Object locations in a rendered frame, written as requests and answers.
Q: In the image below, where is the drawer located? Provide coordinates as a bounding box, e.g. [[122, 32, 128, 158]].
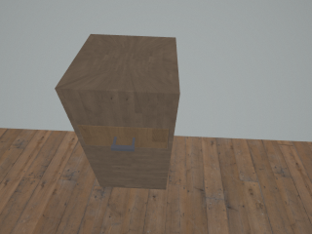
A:
[[78, 125, 169, 148]]

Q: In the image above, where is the handle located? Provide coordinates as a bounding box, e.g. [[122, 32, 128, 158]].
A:
[[110, 136, 136, 152]]

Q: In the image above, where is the cabinet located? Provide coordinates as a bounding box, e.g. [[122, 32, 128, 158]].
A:
[[55, 34, 180, 190]]

